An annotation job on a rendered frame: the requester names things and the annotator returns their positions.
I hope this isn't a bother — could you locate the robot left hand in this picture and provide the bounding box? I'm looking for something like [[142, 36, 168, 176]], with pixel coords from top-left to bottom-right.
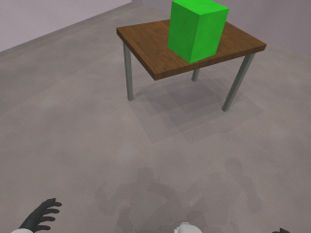
[[19, 198, 62, 233]]

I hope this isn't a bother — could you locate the table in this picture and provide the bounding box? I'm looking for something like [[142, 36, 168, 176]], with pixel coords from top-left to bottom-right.
[[116, 19, 267, 112]]

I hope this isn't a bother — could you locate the carton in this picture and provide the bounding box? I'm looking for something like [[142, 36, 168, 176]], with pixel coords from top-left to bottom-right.
[[167, 0, 229, 64]]

